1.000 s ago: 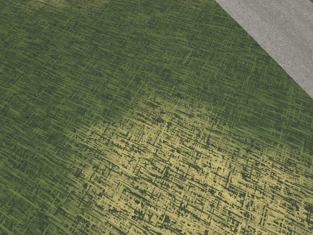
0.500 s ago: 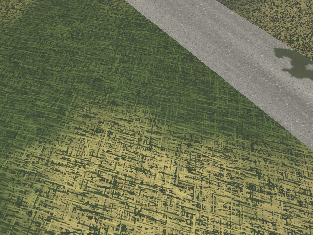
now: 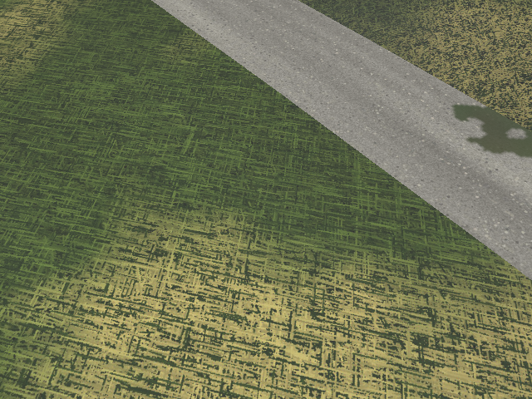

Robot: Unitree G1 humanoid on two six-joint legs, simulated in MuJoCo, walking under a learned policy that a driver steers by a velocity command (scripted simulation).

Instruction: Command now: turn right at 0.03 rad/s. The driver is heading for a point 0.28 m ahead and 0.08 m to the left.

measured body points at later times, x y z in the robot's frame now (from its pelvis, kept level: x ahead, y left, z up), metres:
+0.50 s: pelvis +0.10 +0.06 +0.01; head +0.12 +0.09 +0.46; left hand +0.23 +0.33 -0.12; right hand +0.11 -0.20 -0.12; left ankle +0.04 +0.14 -0.74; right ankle +0.13 -0.09 -0.68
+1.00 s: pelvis +0.19 +0.06 +0.00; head +0.20 +0.07 +0.45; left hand +0.31 +0.31 -0.14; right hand +0.24 -0.20 -0.15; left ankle +0.11 +0.16 -0.74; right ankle +0.23 -0.06 -0.74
